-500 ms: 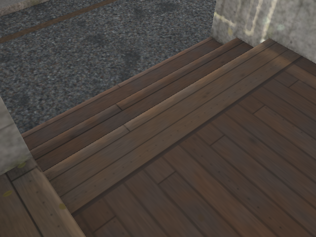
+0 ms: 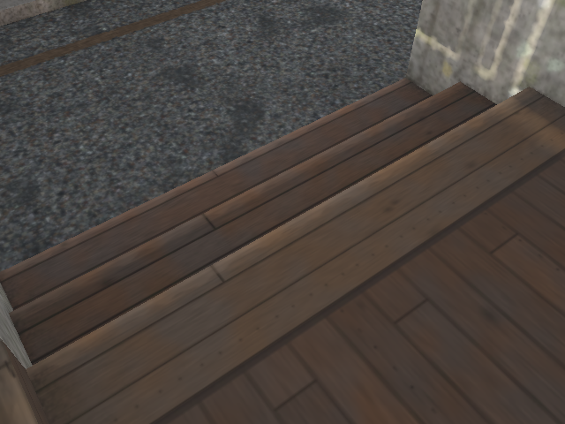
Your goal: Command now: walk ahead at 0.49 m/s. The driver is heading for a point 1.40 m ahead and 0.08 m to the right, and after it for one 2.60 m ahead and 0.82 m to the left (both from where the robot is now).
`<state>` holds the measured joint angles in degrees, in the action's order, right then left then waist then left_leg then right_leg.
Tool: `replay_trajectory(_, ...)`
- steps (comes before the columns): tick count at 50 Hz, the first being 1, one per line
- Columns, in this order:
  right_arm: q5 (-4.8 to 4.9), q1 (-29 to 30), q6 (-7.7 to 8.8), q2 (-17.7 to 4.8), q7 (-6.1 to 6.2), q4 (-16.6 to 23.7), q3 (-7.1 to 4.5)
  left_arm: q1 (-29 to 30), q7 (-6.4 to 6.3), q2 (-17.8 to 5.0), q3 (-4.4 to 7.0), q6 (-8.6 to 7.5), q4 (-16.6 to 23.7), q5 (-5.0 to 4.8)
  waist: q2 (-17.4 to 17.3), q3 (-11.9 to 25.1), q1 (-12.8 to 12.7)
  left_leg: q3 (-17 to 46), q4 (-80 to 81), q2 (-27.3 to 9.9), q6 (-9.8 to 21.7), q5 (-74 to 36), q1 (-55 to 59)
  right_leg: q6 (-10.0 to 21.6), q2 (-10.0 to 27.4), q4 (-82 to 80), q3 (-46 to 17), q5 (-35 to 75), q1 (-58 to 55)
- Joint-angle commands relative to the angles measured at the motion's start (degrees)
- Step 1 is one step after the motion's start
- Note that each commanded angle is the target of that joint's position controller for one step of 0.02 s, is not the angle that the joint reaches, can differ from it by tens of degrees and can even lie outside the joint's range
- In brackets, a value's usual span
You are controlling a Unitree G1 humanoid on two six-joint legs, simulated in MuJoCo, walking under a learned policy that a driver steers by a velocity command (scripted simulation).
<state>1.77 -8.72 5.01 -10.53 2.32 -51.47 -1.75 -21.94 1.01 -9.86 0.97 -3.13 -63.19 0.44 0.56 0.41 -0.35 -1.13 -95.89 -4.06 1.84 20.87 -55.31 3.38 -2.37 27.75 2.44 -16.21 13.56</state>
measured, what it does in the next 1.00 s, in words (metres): walks ahead: left foot, then right foot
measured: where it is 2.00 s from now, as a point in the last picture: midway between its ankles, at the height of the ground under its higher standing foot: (296, 261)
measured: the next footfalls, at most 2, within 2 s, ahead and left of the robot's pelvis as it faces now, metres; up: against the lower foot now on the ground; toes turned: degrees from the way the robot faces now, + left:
left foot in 0.24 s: +0.33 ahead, +0.13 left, +0.00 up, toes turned +1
right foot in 0.76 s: +0.63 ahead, -0.09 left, +0.00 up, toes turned -3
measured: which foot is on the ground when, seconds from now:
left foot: up 0.00-0.22, down 0.24-0.78, up 0.80-1.00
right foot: down 0.00-0.26, up 0.28-0.74, down 0.76-1.00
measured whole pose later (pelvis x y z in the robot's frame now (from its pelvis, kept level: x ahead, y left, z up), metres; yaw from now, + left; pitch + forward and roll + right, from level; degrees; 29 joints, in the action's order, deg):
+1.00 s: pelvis +0.58 -0.02 +0.01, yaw +0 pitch +0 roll +0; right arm -2.1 -14.0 2.2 -13.3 -0.8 -54.3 -4.0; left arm -20.6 0.0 -11.1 3.4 -4.7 -57.3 0.8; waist -2.3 -2.0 -0.6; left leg 0.5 -60.6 -4.8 3.0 13.6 -31.3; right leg 5.6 -3.9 18.8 4.9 -9.5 9.2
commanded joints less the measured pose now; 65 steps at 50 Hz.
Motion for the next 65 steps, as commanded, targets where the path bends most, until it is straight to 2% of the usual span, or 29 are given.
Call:
replay_trajectory(1, -3.56, -0.3, 1.46, -2.3, -0.36, 4.5, -0.58, 9.0, -1.78, -7.7, 0.66, -2.98, 7.0, 0.3, -0.5, -3.7, 3.7, 0.7, 38.4, -1.3, 0.2, -31.0, 25.0, 7.2, 7.1, -18.6, -4.0, 11.5, 25.4)
replay_trajectory(3, -1.49, 5.3, 1.51, -0.9, -1.28, 5.8, -0.37, 2.5, -2.34, -11.1, 1.9, -3.15, 5.3, -1.79, 2.6, -1.2, 1.3, 0.3, 49.5, 0.9, -1.8, -36.8, 31.1, 8.9, 10.6, -22.7, -5.8, 12.4, 17.0)
replay_trajectory(5, 0.14, 12.4, 1.0, -2.1, -2.41, 7.9, -0.39, -0.2, -2.98, -10.4, 2.2, -2.86, 4.6, -2.74, 1.0, -6.1, -0.5, 1.6, 62.9, 0.9, -1.3, -33.2, 22.6, 8.3, 13.2, -22.8, -8.0, 14.2, 1.6)
replay_trajectory(8, -0.19, 16.1, 0.98, -3.2, -3.71, 8.4, -0.84, -6.5, -2.73, -10.0, 3.21, -0.94, 3.2, -2.14, 0.7, -8.0, -3.1, 1.0, 69.6, 1.3, 0.5, -25.9, 18.2, 7.2, 17.0, -18.0, -9.9, 17.5, -14.0)
replay_trajectory(10, -0.22, 13.9, 1.17, -5.5, -3.83, 7.9, -1.96, -7.7, -2.2, -10.4, 3.89, -0.18, 3.2, -1.42, 2.4, -5.5, -1.8, -0.9, 70.0, 3.3, 2.4, -17.3, 23.5, 6.4, 16.3, -10.9, -9.0, 30.0, -17.9)
replay_trajectory(11, -0.36, 7.1, 1.28, -7.9, -3.71, 6.0, -3.2, -7.4, -1.89, -10.1, 3.84, -0.02, 3.7, -0.86, 3.4, -0.5, 1.3, -1.6, 69.0, 4.7, 4.0, -16.6, 33.2, 5.6, 14.0, -2.5, -7.3, 39.1, -17.4)
replay_trajectory(12, -0.8, -5.7, 1.44, -11.3, -3.64, 2.7, -4.55, -5.1, -1.65, -8.6, 3.3, -0.12, 5.6, -0.13, 3.2, 8.8, 6.6, 3.8, 62.3, -0.3, 7.2, -26.0, 53.1, 3.9, 11.1, 12.5, -4.7, 36.5, -7.2)
replay_trajectory(13, -1.73, -16.6, 1.15, -16.3, -3.84, -0.4, -6.1, -9.8, -1.18, -2.8, 1.36, -1.05, 6.4, -1.12, -9.5, 20.2, 7.4, 27.4, 65.3, -14.5, 17.0, -16.1, 78.3, -1.1, 2.5, 37.4, -0.7, 14.6, 17.3)
replay_trajectory(14, -1.32, -19.2, 0.73, -13.8, -3.86, -1.2, -5.36, -8.2, -0.65, -4.5, 1.66, -2.63, 6.1, -1.59, -12.0, 24.0, 7.8, 43.7, 75.3, -18.2, 18.3, -8.0, 80.7, -0.9, -0.3, 47.5, -9.1, -15.0, 25.0)
replay_trajectory(15, -0.8, -12.9, 0.83, -11.4, -3.74, -0.6, -4.54, -3.4, -0.63, -8.4, 3.03, -3.27, 7.4, -2.81, -9.9, 14.7, 6.6, 36.8, 76.7, -16.8, 15.5, -4.4, 73.3, -0.4, 2.6, 52.4, -10.4, -11.9, 31.4)
replay_trajectory(17, -1.18, -2.0, 1.17, -8.0, -3.7, 1.6, -3.37, 4.1, -1.66, -9.3, 3.81, -3.22, 9.8, -2.28, -2.3, 4.3, 2.7, 23.9, 81.1, -12.7, 12.8, -10.9, 53.9, -0.1, 7.8, 47.1, -7.5, -1.8, 28.8)
replay_trajectory(20, -1.68, -1.2, 1.96, -5.4, -3.89, 0.0, -2.58, 1.5, -2.6, -6.5, 4.21, -1.93, 9.9, -1.69, -4.2, 2.2, -1.1, 16.0, 85.5, -8.4, 11.6, -15.0, 44.6, -0.4, 10.7, 39.6, -7.1, 2.4, 21.8)
replay_trajectory(23, -1.53, -5.5, 1.99, -8.3, -2.74, -1.9, -3.17, 6.5, -2.86, -6.8, 4.6, -1.77, 11.9, -1.01, -3.8, -0.2, -0.6, 12.5, 87.1, -8.1, 12.1, -23.1, 45.3, -2.2, 11.2, 31.4, -6.0, 7.2, 26.2)
replay_trajectory(24, -7.51, -11.5, 3.09, -0.9, -4.43, -2.7, -1.35, 5.6, 0.63, 3.1, 0.33, -2.28, 10.0, 7.84, -2.5, -0.1, 2.5, 11.4, 87.0, -8.3, 15.2, -21.0, 48.9, -2.4, 10.2, 27.8, -5.8, 13.3, 28.6)
replay_trajectory(27, -6.2, -13.8, 2.71, -4.3, -6.84, -3.6, -1.68, 15.0, 2.59, -2.8, 1.34, -1.86, 12.9, 5.19, -3.4, -2.5, 3.6, 7.6, 86.8, -6.3, 14.4, -20.7, 46.3, -2.5, 8.7, 15.0, -2.6, 20.6, 26.6)
replay_trajectory(31, -6.14, -17.9, 2.25, -6.1, -7.66, -5.9, -1.35, 20.6, 2.44, -4.9, 0.8, -1.13, 16.0, 4.16, -4.8, -5.1, 3.6, 8.3, 86.9, -9.4, 14.8, -23.0, 49.5, -0.7, 7.0, 7.2, -3.0, 22.1, 23.6)
replay_trajectory(32, -0.77, -16.1, 1.48, -9.5, -4.29, -4.9, -2.51, 23.3, 1.88, -6.5, 1.87, -0.66, 17.4, 0.23, -5.1, -6.9, 2.7, 4.8, 86.3, -5.9, 8.6, -26.4, 45.4, -1.9, 5.3, 7.6, 2.2, 20.7, 17.5)
replay_trajectory(35, -1.99, -17.4, 0.94, -9.2, -2.09, -6.6, -2.4, 20.9, 0.57, -6.2, 2.15, -0.29, 17.9, 0.73, -7.2, -7.0, 1.1, 5.3, 83.0, -7.8, 6.3, -32.7, 49.7, -0.9, 4.1, 5.0, 1.2, 12.7, 11.4)
replay_trajectory(37, -2.8, -17.4, 0.47, -9.0, -1.4, -7.3, -2.77, 7.5, -0.6, -7.8, 3.53, -1.08, 13.6, 1.71, -4.6, -1.4, -4.8, 2.7, 67.0, -5.8, 5.3, -45.1, 53.4, 1.7, 1.4, -0.6, 2.0, 8.5, -0.9)
replay_trajectory(38, -2.82, -18.3, 0.34, -7.0, -1.33, -6.6, -2.25, -2.0, -1.27, -10.4, 4.46, -2.01, 11.3, 2.67, -1.7, 6.2, -7.8, 0.7, 52.6, -3.4, 4.6, -34.6, 47.0, 3.7, 7.4, 0.4, -3.6, 8.6, -14.2)
replay_trajectory(39, -0.42, -25.9, 0.22, -0.3, -1.75, -5.1, -0.96, -7.4, -1.38, -17.2, 5.94, -2.35, 10.8, 3.57, 12.3, 16.1, -5.1, -3.3, 30.8, 4.8, 2.1, -5.5, 29.1, 10.2, 24.5, -2.8, -29.2, 6.6, -31.9)
replay_trajectory(40, -1.47, -26.6, 0.14, -4.2, -1.92, -6.0, -2.07, -6.0, -0.61, -16.1, 5.96, -1.14, 10.8, 0.95, 11.7, 19.2, -5.4, 3.1, 23.9, 7.1, 2.9, 9.8, 22.6, 12.7, 26.1, -10.6, -43.1, 4.3, -31.2)
replay_trajectory(42, -2.63, -16.2, -0.1, -5.1, -2.16, -3.7, -2.54, 4.6, -0.37, -8.5, 3.99, -0.95, 11.9, 0.52, 3.0, 3.2, -2.2, 4.1, 24.2, 1.5, 3.3, 0.5, 19.2, 9.7, 20.8, -12.7, -26.8, 2.9, -15.3)
replay_trajectory(45, -3.96, -15.2, -1.8, -3.7, -2.81, -3.5, -2.58, 5.9, -0.97, -4.8, 2.9, -1.78, 10.4, 0.55, 4.8, 0.0, 1.4, 3.7, 30.6, -1.3, 2.3, -4.4, 26.1, 6.6, 15.0, -16.2, -14.9, 13.9, -5.1)
replay_trajectory(49, -4.06, -10.0, -3.27, -3.7, -3.3, -1.8, -2.34, 0.6, -1.24, -7.2, 3.42, -2.57, 8.2, 0.18, 2.9, -2.3, 1.8, 2.3, 34.9, -2.4, 0.7, -9.3, 20.9, 8.0, 14.4, -19.6, -12.1, 14.6, -5.4)
replay_trajectory(53, -3.78, 0.0, -3.31, -4.2, -3.57, 1.7, -1.92, -4.0, -1.35, -6.8, 3.08, -2.25, 6.9, 0.14, 2.3, -5.3, -0.2, 0.8, 44.8, -3.0, -0.7, -16.7, 15.2, 8.2, 13.5, -21.3, -9.7, 17.5, -8.4)
replay_trajectory(60, -2.86, 11.1, -3.19, -3.6, -4.19, 6.3, -0.83, -7.8, -1.87, -7.8, 2.58, -1.74, 5.2, 0.44, 4.5, -6.3, -2.7, -3.2, 59.3, 2.1, 0.0, -19.9, 22.9, 6.6, 12.0, -18.3, -4.3, 32.2, -12.2)
replay_trajectory(63, -2.82, 8.4, -2.49, -5.1, -4.01, 6.3, -1.0, -5.7, -2.27, -8.7, 2.76, -1.0, 5.1, 1.21, 4.1, -5.0, -0.5, -2.1, 60.7, 3.3, 2.3, -13.7, 27.7, 6.5, 13.9, -13.0, -3.6, 41.5, -16.1)
replay_trajectory(65, -3.16, -2.3, -1.56, -6.9, -3.24, 2.7, -2.06, -3.6, -2.61, -10.4, 3.12, -0.73, 5.5, 0.92, 2.5, -0.9, 3.9, -2.9, 68.2, 6.1, 4.3, -10.7, 38.4, 5.2, 12.7, -0.2, -2.9, 50.4, -17.9)
Keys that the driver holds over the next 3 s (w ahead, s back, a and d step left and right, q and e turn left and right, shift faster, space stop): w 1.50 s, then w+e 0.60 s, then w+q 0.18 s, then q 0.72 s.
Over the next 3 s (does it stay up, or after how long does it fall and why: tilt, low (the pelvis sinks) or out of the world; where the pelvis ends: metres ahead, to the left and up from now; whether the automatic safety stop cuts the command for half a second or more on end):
stays up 1.35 -0.16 -0.16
